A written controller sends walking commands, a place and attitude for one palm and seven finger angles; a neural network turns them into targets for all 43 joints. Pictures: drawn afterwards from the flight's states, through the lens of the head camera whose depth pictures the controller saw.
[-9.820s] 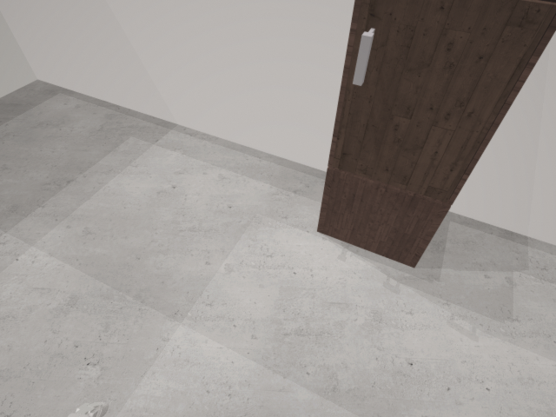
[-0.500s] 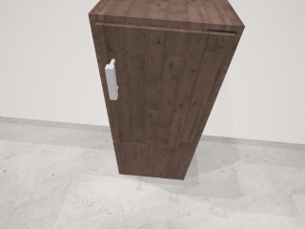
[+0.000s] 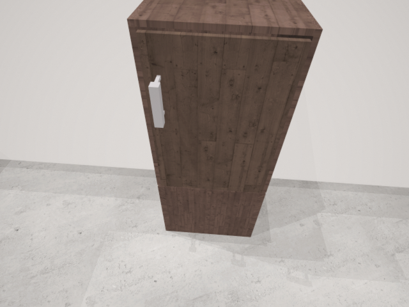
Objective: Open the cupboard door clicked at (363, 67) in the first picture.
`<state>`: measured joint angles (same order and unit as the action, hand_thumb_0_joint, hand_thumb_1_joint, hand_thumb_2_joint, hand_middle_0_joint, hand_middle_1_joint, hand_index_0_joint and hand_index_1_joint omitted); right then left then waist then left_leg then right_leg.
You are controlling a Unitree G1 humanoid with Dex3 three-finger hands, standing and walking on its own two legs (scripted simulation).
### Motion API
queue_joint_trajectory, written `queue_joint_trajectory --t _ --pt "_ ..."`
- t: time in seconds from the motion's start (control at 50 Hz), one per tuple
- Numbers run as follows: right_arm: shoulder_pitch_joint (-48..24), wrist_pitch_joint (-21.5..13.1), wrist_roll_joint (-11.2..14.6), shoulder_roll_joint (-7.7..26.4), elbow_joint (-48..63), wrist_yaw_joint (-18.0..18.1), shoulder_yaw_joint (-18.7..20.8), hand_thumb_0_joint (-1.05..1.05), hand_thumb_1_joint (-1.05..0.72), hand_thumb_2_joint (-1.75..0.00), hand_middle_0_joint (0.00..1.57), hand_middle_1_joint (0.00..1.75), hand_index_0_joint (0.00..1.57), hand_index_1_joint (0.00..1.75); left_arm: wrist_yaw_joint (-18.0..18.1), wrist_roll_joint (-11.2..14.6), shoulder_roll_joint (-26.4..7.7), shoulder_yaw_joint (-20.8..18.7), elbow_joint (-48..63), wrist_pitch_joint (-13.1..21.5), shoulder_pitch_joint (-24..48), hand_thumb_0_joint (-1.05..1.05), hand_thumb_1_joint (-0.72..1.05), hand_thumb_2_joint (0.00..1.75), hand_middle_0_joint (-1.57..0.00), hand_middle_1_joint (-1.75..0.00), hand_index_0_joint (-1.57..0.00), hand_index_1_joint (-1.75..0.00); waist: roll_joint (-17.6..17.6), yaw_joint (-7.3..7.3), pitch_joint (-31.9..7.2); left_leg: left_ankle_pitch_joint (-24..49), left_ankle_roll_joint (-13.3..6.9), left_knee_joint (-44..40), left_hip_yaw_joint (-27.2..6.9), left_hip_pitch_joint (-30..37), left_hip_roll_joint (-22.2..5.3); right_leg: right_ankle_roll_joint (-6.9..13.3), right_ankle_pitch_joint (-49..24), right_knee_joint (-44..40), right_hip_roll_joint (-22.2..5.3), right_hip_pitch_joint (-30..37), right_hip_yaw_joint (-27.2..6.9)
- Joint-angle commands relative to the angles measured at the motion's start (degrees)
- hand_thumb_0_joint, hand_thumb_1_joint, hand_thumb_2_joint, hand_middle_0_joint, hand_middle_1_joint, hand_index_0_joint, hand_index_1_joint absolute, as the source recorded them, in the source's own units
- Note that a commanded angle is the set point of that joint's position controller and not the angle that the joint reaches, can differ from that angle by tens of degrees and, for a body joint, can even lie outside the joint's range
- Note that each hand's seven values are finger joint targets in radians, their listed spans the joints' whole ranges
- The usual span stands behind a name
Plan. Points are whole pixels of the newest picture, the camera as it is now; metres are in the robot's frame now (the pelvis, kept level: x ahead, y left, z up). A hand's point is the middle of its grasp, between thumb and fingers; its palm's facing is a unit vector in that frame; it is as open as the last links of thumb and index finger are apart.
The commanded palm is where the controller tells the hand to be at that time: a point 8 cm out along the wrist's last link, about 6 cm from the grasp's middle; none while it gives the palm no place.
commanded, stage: come to a stop and stand still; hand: left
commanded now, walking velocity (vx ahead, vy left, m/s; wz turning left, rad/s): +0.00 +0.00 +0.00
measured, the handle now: (158, 101) +0.60 +0.16 +0.09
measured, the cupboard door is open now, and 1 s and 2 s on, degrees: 0 0 0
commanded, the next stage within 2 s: look again from close up in 0.30 s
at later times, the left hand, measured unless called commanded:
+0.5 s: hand out of the picture -0.04 +0.17 -0.17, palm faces +0.04 -0.98 -0.17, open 7.4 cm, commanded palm none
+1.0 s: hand out of the picture +0.01 +0.16 -0.17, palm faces +0.02 -0.99 -0.16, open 7.4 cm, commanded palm none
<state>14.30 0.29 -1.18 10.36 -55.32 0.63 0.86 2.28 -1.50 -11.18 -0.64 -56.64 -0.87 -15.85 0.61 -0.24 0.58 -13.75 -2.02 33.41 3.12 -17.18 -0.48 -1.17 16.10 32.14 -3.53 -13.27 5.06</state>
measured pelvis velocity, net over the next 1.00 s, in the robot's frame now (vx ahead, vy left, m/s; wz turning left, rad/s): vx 0.01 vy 0.00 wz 0.00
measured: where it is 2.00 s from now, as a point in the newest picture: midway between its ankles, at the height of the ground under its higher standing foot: outside the picture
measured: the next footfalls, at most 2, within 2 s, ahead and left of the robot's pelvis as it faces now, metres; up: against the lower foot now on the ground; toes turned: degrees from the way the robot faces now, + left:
none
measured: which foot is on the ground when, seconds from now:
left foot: down 0.00-1.00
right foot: down 0.00-1.00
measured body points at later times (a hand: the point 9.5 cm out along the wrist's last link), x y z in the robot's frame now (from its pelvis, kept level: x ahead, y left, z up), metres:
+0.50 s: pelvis -0.01 +0.00 +0.01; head -0.01 +0.01 +0.46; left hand -0.04 +0.22 -0.16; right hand +0.00 -0.23 -0.15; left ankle +0.05 +0.10 -0.73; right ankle +0.02 -0.14 -0.73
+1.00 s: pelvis +0.01 +0.00 +0.01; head +0.01 +0.01 +0.46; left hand +0.01 +0.22 -0.15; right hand +0.02 -0.23 -0.14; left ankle +0.05 +0.10 -0.73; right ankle +0.02 -0.14 -0.73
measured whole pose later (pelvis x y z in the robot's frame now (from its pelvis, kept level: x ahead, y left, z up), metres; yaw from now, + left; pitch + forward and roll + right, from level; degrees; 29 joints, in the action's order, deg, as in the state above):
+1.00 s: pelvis +0.01 +0.00 +0.01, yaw +0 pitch -1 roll +0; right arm 16.3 -1.2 -0.8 8.6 -63.2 0.9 0.0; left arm 1.7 -1.1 -8.9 0.3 -61.7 0.6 -17.9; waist -1.1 0.0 0.3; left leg -10.6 -1.8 26.5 2.9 -15.2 0.1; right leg -1.2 13.4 26.0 -2.1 -11.8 2.7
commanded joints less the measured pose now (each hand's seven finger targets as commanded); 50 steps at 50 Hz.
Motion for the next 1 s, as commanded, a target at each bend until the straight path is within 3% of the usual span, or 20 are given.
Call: queue_joint_trajectory --t 0.0,0.04,0.24,0.38,0.62,0.98 --pt "0.91 -0.62 -0.32 7.41 4.31 0.03 1.57 0.0 -0.9 -0.9 0.2 0.3 0.2 0.3 -0.16 -0.11 -5.59 -1.0 3.64 0.63 -3.63 0.0 0.9 0.9 -0.2 -0.3 -0.2 -0.3 1.55 0.46 4.71 -16.73 -0.67 -15.41 -10.18 -6.92 -5.25 2.75 9.13 -6.36 -1.12 -2.7 -4.02" --pt "0.93 -0.52 -0.32 7.65 4.4 -0.04 1.62 0.0 -0.9 -0.9 0.2 0.3 0.2 0.3 -0.28 -0.18 -5.56 -1.05 3.94 0.65 -4.27 0.0 0.9 0.9 -0.2 -0.3 -0.2 -0.3 0.02 0.63 4.78 -17.95 -0.75 -15.83 -10.29 -7.42 -5.3 2.7 10.23 -7.01 -1.12 -3.13 -4.36" --pt "3.07 -0.96 -0.02 7.07 1.9 -0.05 1.13 0.0 -0.9 -0.9 0.2 0.3 0.2 0.3 -0.51 0.06 -5.64 -0.56 2.67 1.44 -6.27 0.0 0.9 0.9 -0.2 -0.3 -0.2 -0.3 -0.37 0.27 3.9 -14.21 -0.34 -15.0 -9.67 -4.65 -4.67 3.08 10.5 -10.09 -1.8 -5.47 -7.76" --pt "4.19 -1.52 0.37 6.09 -0.76 0.18 0.77 0.0 -0.9 -0.9 0.2 0.3 0.2 0.3 -0.53 0.18 -4.55 -0.19 -0.15 1.85 -8.26 0.0 0.9 0.9 -0.2 -0.3 -0.2 -0.3 0.76 0.49 2.8 -11.82 -0.26 -15.3 -9.34 -3.97 -4.91 2.98 6.46 -10.02 -2.02 -3.52 -7.58" --pt "5.1 -1.87 0.57 4.03 -4.31 0.45 0.41 0.0 -0.9 -0.9 0.2 0.3 0.2 0.3 -0.36 0.38 -2.73 0.2 -3.26 2.31 -8.56 0.0 0.9 0.9 -0.2 -0.3 -0.2 -0.3 -0.95 0.45 3.52 -6.57 0.26 -14.44 -7.92 -1.97 -4.64 2.99 3.3 -11.18 -2.53 -2.77 -7.58" --pt "3.84 -2.3 0.6 4.37 -5.75 0.68 0.2 0.0 -0.9 -0.9 0.2 0.3 0.2 0.3 -0.27 0.45 -2.92 0.11 -3.82 2.36 -6.29 0.0 0.9 0.9 -0.2 -0.3 -0.2 -0.3 0.03 0.68 3.17 0.59 0.33 -14.79 -7.21 0.73 -5.27 2.73 -3.27 -11.21 -2.46 0.33 -6.92"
